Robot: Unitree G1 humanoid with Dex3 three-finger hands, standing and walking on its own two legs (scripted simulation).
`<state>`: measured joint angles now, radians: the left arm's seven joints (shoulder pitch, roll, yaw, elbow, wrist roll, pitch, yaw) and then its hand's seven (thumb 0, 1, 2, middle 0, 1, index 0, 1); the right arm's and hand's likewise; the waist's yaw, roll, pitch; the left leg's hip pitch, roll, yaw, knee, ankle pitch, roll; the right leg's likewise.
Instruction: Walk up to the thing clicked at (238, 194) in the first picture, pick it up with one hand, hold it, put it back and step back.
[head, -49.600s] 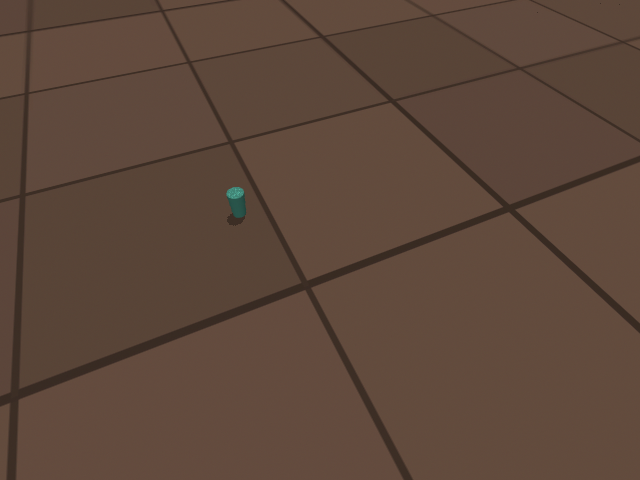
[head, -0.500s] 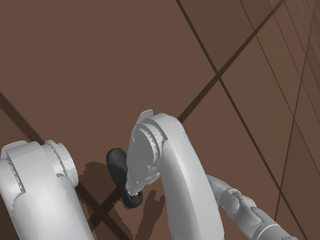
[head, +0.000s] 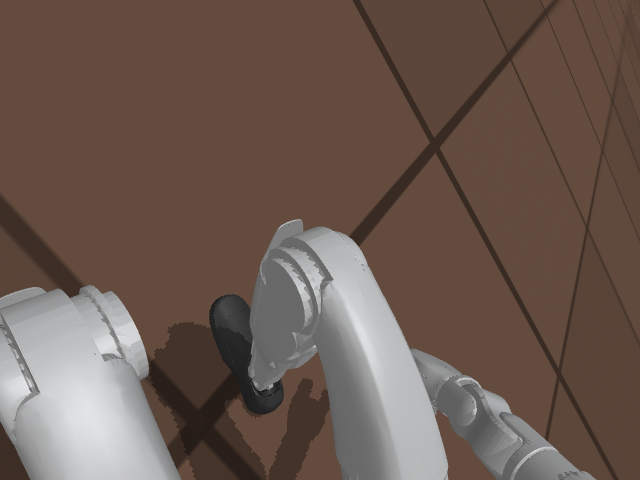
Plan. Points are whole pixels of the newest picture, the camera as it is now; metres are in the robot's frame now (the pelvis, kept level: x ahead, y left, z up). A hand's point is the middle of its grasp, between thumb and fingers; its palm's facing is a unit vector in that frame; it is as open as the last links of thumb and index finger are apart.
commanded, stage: settle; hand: left
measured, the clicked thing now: out of the picture +0.47 +0.33 -0.23
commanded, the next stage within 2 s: lift in 1.88 s
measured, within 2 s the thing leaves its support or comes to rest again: leaves its support in 0.42 s
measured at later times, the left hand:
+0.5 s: hand out of the picture +0.46 +0.33 -0.17, palm faces +0.50 -0.87 +0.03, open 5.8 cm
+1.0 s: hand out of the picture +0.44 +0.37 -0.05, palm faces +0.48 -0.88 -0.01, open 5.7 cm
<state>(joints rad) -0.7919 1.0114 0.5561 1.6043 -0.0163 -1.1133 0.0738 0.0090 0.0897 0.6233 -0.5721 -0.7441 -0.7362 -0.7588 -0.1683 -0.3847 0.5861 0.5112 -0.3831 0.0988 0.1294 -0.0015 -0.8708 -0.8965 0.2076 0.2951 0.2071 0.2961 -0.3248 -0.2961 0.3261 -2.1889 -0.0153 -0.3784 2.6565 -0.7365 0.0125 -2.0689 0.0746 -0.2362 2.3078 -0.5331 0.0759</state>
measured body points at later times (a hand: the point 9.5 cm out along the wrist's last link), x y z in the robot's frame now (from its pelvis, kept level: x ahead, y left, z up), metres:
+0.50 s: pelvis +0.00 +0.00 +0.00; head +0.24 +0.21 +0.32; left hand +0.43 +0.38 -0.17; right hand +0.15 -0.25 -0.02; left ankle +0.08 +0.11 -0.26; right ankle +0.17 -0.13 -0.26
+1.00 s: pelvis +0.01 -0.01 +0.03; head +0.21 +0.17 +0.39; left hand +0.41 +0.41 -0.05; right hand +0.18 -0.25 -0.04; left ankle +0.08 +0.11 -0.26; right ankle +0.17 -0.13 -0.26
